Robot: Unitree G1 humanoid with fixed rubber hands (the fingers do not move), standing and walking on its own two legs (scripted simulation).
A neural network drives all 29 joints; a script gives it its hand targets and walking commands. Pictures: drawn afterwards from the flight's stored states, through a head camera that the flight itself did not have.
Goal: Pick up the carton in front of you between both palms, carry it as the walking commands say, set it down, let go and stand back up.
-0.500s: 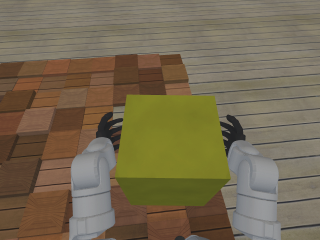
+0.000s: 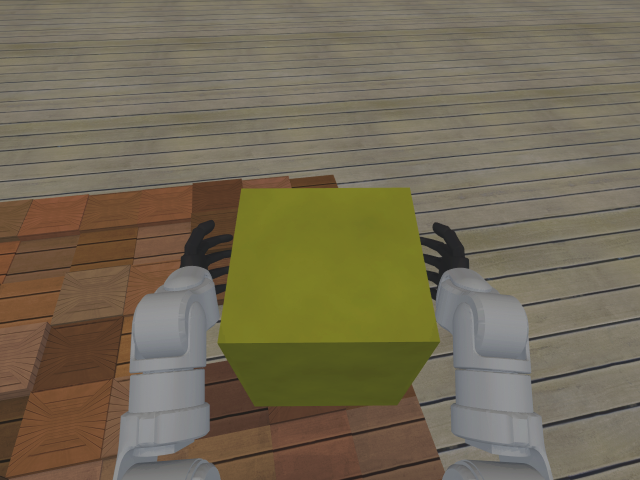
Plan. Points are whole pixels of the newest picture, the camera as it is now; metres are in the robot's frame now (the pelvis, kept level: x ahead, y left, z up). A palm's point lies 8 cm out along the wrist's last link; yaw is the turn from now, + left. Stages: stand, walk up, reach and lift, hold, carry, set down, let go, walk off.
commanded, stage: carry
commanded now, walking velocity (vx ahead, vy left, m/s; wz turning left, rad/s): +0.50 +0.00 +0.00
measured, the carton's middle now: (325, 306) +0.33 +0.00 +0.04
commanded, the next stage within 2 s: none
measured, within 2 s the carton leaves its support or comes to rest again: neither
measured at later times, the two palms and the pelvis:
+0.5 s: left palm (216, 163) +0.60 +0.17 +0.08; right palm (385, 157) +0.62 -0.12 +0.08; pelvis +0.35 +0.00 +0.01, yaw +4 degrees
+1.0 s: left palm (213, 51) +0.92 +0.22 +0.14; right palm (352, 57) +0.89 -0.08 +0.14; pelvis +0.65 +0.09 +0.03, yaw -2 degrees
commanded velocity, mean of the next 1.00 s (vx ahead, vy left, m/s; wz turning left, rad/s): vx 0.50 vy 0.00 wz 0.00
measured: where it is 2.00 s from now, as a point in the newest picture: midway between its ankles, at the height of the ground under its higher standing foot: (296, 217)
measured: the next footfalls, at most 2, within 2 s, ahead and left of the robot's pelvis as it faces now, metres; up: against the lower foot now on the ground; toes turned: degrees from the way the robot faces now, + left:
right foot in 0.36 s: +0.44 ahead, -0.08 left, +0.00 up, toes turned -7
left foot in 0.78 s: +0.71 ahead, +0.16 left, +0.00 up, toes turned +7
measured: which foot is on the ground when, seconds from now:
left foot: down 0.00-0.40, up 0.42-0.76, down 0.78-1.00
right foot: up 0.00-0.34, down 0.36-0.82, up 0.84-1.00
